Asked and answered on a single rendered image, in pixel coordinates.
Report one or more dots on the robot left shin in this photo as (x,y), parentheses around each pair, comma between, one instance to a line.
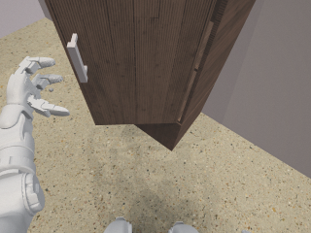
(120,218)

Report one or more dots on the left robot forearm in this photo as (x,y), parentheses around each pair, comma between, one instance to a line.
(17,146)

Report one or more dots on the left robot hand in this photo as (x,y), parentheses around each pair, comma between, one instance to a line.
(20,88)

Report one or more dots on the robot left upper arm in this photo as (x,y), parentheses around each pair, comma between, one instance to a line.
(21,198)

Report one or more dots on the handle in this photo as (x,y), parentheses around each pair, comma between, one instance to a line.
(73,50)

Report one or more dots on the cupboard door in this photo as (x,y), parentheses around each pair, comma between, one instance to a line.
(140,54)

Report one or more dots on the robot left thigh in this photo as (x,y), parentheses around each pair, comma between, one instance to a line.
(119,226)

